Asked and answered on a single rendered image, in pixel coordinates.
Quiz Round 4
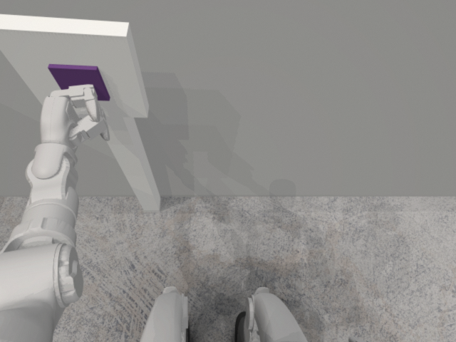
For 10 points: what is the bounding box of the robot left upper arm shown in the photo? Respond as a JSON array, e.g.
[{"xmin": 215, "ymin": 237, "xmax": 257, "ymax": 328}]
[{"xmin": 0, "ymin": 243, "xmax": 83, "ymax": 342}]

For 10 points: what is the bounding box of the panel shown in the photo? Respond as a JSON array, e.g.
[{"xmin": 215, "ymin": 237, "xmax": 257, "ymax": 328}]
[{"xmin": 0, "ymin": 14, "xmax": 160, "ymax": 212}]

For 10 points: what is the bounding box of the left robot hand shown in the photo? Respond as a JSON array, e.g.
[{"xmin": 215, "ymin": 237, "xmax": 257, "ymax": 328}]
[{"xmin": 40, "ymin": 84, "xmax": 110, "ymax": 153}]

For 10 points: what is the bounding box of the right robot thigh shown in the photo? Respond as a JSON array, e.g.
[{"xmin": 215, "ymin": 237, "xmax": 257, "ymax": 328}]
[{"xmin": 246, "ymin": 293, "xmax": 308, "ymax": 342}]

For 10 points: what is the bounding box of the button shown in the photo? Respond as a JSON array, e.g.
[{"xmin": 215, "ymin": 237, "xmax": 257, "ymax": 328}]
[{"xmin": 48, "ymin": 64, "xmax": 110, "ymax": 101}]

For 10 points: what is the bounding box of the robot left forearm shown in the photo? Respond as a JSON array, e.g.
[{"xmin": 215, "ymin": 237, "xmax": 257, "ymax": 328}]
[{"xmin": 0, "ymin": 142, "xmax": 79, "ymax": 254}]

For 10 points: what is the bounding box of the robot right shin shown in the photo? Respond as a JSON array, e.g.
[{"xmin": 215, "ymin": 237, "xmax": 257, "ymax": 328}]
[{"xmin": 244, "ymin": 287, "xmax": 269, "ymax": 342}]

